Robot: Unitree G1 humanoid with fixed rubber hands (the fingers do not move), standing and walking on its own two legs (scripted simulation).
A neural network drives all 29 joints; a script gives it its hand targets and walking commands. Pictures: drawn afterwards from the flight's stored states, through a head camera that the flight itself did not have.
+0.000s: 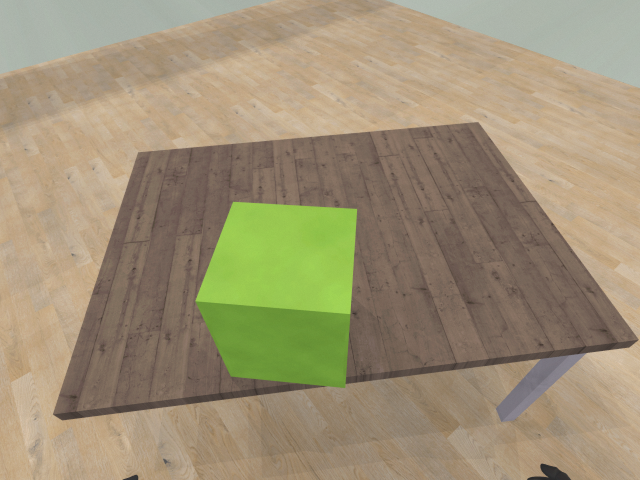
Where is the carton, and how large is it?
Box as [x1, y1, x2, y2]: [195, 202, 356, 387]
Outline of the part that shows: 233,202 195,301 230,375 344,387 356,209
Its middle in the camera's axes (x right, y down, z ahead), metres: -0.05 +0.10 +0.68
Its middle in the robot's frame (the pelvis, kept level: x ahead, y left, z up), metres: +0.45 +0.07 -0.09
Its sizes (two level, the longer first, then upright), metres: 0.210 0.200 0.250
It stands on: a table, 0.56 m high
